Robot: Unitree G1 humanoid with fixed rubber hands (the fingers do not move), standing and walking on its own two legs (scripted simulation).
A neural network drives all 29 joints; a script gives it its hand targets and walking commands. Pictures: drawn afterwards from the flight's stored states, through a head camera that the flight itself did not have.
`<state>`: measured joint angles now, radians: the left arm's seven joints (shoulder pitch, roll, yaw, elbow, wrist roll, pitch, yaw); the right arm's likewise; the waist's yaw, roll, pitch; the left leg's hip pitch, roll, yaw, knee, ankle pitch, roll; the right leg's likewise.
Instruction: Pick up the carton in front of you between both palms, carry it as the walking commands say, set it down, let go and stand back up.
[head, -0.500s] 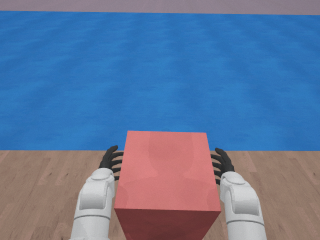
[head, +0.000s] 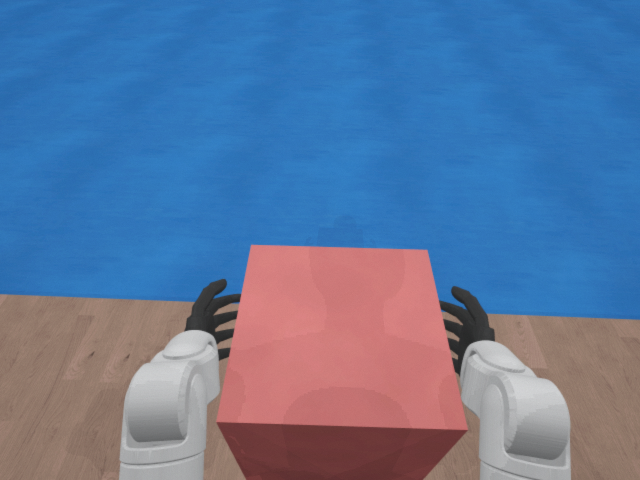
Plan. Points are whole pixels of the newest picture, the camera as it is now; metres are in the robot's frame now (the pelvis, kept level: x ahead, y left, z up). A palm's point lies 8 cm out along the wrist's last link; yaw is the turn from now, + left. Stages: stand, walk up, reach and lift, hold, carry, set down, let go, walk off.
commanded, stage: carry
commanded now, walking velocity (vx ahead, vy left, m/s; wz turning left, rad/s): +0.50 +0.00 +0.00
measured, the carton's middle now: (334, 373) +0.27 +0.00 +0.01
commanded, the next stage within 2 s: none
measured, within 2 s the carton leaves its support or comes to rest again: neither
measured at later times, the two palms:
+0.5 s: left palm (235, 172) +0.58 +0.17 +0.08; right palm (415, 186) +0.56 -0.13 +0.09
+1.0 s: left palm (276, 61) +0.98 +0.15 +0.11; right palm (403, 66) +0.99 -0.15 +0.10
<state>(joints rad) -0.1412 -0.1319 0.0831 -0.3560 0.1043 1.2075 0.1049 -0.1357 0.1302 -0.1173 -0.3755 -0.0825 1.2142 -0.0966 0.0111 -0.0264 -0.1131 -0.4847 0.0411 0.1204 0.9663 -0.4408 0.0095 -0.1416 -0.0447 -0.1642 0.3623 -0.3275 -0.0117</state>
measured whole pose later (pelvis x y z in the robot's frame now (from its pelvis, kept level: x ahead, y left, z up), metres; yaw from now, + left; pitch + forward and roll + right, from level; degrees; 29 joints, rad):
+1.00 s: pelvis +0.62 -0.01 +0.00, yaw -1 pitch +6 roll +1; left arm -0.66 -0.01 0.21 0.04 0.04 1.18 0.14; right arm -0.66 0.02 -0.21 0.00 -0.08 1.20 -0.12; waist 0.05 0.01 0.03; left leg -0.74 0.08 0.05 0.98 -0.22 0.05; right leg -0.25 0.00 -0.18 0.45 -0.31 -0.09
